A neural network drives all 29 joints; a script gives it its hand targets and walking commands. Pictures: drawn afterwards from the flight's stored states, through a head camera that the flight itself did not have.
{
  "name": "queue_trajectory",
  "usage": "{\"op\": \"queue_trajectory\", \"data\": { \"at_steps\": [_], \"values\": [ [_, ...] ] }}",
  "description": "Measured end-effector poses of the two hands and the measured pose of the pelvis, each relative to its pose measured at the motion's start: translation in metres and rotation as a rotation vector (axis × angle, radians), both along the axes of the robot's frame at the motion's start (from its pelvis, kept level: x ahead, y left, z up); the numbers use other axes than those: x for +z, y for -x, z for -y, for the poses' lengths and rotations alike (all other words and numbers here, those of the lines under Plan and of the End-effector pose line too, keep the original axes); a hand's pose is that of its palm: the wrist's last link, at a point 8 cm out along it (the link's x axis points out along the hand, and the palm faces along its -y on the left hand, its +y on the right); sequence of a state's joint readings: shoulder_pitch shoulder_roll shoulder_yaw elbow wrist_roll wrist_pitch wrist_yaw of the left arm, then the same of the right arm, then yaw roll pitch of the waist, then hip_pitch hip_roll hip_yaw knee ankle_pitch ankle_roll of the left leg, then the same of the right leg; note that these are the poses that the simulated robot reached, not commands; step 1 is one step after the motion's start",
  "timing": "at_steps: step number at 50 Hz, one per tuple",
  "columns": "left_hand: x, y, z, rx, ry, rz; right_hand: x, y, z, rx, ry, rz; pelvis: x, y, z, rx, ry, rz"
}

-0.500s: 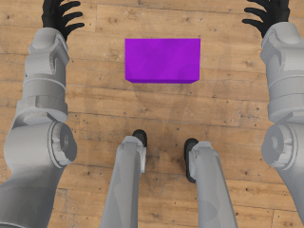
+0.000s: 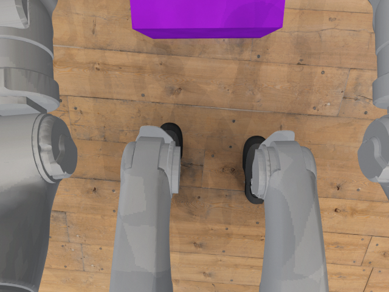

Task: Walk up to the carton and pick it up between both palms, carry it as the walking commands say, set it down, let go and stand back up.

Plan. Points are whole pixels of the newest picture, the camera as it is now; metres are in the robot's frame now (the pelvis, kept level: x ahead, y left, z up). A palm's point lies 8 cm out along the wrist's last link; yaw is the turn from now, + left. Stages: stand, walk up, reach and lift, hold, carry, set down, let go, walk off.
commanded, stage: reach and lift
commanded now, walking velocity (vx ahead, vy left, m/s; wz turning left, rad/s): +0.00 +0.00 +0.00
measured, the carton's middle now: out of the picture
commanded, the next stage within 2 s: none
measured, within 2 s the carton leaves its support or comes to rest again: neither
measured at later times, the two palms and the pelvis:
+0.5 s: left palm out of the picture +0.54 +0.24 -0.28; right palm out of the picture +0.56 -0.17 -0.28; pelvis +0.00 +0.00 -0.10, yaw -1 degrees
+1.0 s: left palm out of the picture +0.55 +0.24 -0.29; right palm out of the picture +0.56 -0.16 -0.30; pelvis +0.00 +0.01 -0.10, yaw -2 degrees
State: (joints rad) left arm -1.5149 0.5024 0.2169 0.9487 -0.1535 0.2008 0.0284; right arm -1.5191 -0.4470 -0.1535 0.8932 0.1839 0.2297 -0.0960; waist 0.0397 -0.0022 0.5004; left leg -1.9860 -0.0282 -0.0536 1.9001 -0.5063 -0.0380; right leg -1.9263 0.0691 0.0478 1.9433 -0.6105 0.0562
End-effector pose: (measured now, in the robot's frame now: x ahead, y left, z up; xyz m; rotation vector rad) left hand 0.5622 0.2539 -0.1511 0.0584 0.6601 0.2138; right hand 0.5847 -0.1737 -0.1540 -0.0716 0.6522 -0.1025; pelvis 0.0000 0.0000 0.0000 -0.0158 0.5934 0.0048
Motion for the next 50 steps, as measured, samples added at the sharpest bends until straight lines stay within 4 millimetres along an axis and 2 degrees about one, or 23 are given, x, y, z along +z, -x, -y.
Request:
{"op": "queue_trajectory", "data": {
  "at_steps": [6, 15, 22, 29, 34, 43, 50],
  "values": [
    [-0.043, 0.009, 0.005, 0.006, 0.01, -0.027, -0.04, 0.012, -0.003, 0.005, 0.012, -0.035, -0.032, 0.004, 0.0, 0.003, 0.006, 0.022],
    [-0.088, 0.017, 0.006, 0.016, 0.01, -0.073, -0.083, 0.016, -0.004, 0.013, 0.019, -0.071, -0.07, 0.006, 0.0, 0.004, 0.003, 0.032],
    [-0.119, 0.021, 0.01, 0.008, -0.002, -0.123, -0.116, 0.021, -0.006, 0.014, -0.006, -0.099, -0.09, 0.002, -0.003, -0.016, -0.006, 0.027],
    [-0.139, 0.016, 0.018, 0.013, 0.005, -0.129, -0.147, 0.029, 0.0, 0.013, -0.006, -0.112, -0.103, -0.004, -0.006, -0.038, -0.017, 0.014],
    [-0.143, 0.015, 0.019, 0.023, 0.016, -0.116, -0.152, 0.028, 0.001, 0.019, 0.002, -0.109, -0.108, -0.007, -0.007, -0.043, -0.017, 0.017],
    [-0.141, 0.018, 0.013, 0.027, 0.007, -0.117, -0.143, 0.02, -0.005, 0.025, -0.004, -0.089, -0.107, -0.005, -0.007, -0.044, -0.018, 0.018],
    [-0.137, 0.017, 0.017, 0.019, 0.018, -0.117, -0.141, 0.021, -0.011, 0.029, -0.011, -0.097, -0.104, -0.001, -0.008, -0.043, -0.016, 0.017]
  ]
}}
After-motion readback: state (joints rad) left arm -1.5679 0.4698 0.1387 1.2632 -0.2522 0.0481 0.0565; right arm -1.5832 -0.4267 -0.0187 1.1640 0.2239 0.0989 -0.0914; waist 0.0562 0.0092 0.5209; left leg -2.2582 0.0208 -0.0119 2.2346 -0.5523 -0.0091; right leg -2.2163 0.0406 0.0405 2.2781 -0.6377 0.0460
